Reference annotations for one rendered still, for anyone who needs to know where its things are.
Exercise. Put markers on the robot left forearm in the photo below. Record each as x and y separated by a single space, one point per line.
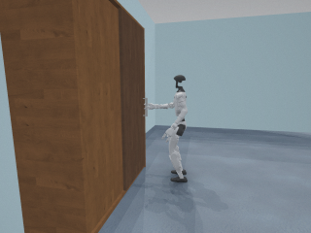
180 117

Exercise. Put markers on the handle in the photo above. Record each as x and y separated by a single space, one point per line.
146 109

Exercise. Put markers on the wardrobe door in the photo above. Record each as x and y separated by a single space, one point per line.
98 53
132 79

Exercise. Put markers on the left robot hand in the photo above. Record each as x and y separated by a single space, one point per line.
169 132

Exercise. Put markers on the robot right upper arm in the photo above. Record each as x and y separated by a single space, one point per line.
171 105

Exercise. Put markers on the robot right forearm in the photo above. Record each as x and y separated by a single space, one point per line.
164 106

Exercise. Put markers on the robot left shin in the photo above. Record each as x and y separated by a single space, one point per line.
176 163

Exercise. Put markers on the robot left upper arm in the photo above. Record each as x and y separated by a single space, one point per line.
181 98

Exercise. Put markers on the robot left thigh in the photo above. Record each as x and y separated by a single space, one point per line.
173 141

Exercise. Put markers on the right robot hand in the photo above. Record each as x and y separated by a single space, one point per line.
150 106

